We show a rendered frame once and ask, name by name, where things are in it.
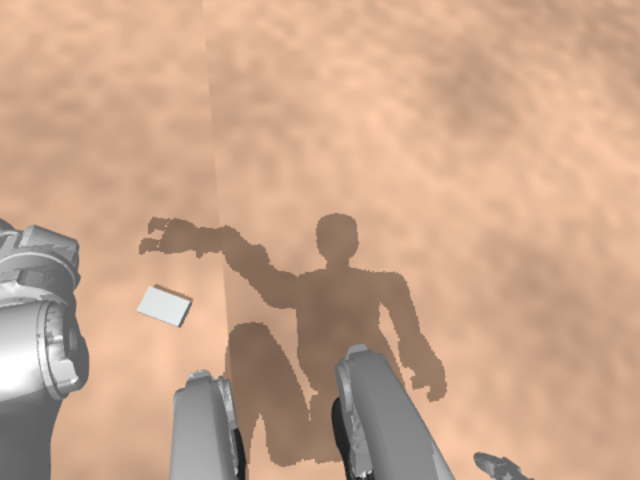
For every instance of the right robot foot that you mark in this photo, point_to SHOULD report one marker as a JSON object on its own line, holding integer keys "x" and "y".
{"x": 343, "y": 443}

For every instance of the right robot hand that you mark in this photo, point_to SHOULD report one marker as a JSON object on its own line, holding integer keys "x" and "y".
{"x": 497, "y": 468}

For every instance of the left robot hand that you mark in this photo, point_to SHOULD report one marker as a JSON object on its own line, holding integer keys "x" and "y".
{"x": 6, "y": 226}

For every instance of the left robot arm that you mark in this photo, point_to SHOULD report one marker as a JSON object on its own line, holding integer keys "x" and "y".
{"x": 43, "y": 356}

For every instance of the small box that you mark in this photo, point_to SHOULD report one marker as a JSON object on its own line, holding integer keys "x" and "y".
{"x": 164, "y": 306}

